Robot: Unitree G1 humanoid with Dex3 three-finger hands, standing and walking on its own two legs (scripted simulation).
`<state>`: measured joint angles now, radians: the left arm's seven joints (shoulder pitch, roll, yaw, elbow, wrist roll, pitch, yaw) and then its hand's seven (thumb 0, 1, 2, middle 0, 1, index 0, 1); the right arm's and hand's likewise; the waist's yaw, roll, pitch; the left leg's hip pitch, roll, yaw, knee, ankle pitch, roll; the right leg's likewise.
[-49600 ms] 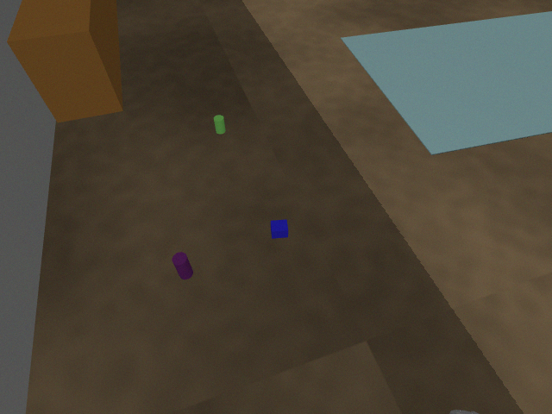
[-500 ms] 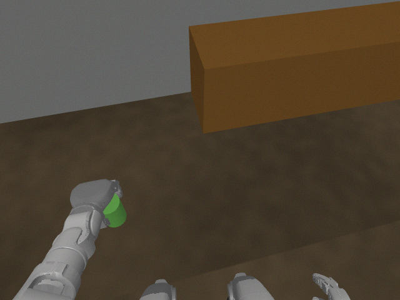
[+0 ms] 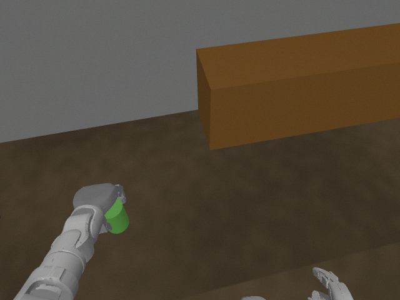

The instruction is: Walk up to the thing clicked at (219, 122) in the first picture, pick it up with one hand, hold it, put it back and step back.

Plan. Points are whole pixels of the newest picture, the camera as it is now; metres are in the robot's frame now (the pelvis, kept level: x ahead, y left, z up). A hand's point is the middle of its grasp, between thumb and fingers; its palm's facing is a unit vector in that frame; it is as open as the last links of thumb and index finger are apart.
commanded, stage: hold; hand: left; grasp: from above
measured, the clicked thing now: (114, 215) +0.33 +0.22 -0.11
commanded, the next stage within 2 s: crouch in 1.54 s
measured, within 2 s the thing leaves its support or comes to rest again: neither
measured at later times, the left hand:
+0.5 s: hand (101, 223) +0.28 +0.22 -0.04, palm faces -0.47 -0.05 -0.88, open 8.5 cm
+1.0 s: hand (100, 226) +0.27 +0.21 -0.02, palm faces -0.46 -0.05 -0.89, open 8.5 cm
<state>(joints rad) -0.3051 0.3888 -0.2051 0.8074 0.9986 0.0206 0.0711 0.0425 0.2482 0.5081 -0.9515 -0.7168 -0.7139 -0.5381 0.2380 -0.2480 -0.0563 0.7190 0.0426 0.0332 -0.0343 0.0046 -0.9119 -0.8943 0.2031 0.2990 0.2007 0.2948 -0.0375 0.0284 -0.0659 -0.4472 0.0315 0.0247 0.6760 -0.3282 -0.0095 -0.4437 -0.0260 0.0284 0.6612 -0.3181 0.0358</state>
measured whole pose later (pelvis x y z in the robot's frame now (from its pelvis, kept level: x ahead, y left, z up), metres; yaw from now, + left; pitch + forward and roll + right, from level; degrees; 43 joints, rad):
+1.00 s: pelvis -0.02 +0.00 +0.01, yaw +0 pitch +0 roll +0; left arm -0.24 0.40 -0.23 0.65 0.98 0.00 -0.05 0.04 0.27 0.51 -0.90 -0.77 -0.68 -0.56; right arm 0.19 -0.25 -0.03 0.68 0.06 0.04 -0.05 0.01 -0.92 -0.90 0.20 0.30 0.20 0.29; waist 0.00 0.05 -0.01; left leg -0.29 0.03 0.04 0.52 -0.23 -0.01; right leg -0.30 -0.03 0.04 0.53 -0.23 0.03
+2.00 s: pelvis -0.02 +0.00 +0.01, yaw +0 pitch +4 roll +0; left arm -0.29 0.37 -0.22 0.85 1.07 -0.05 0.11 0.03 0.26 0.55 -0.89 -0.77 -0.66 -0.59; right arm 0.18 -0.24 -0.04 0.69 0.03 0.07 -0.03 0.00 -0.91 -0.90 0.20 0.30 0.20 0.29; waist -0.03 0.00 0.00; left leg -0.40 0.03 0.02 0.59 -0.26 -0.01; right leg -0.40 -0.03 0.02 0.59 -0.27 0.03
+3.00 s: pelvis -0.07 +0.00 -0.31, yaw -2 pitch +38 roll -5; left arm -0.85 0.51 -0.01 1.31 1.21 -0.05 0.41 0.02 0.27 0.49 -0.97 -0.68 -0.72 -0.50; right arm 0.13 -0.24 -0.03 0.73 -0.11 -0.07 0.06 0.00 -0.92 -0.90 0.20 0.30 0.20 0.29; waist -0.20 0.01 -0.17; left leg -2.04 0.02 -0.09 2.05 -0.68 -0.02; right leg -1.99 -0.01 -0.01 2.00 -0.68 0.04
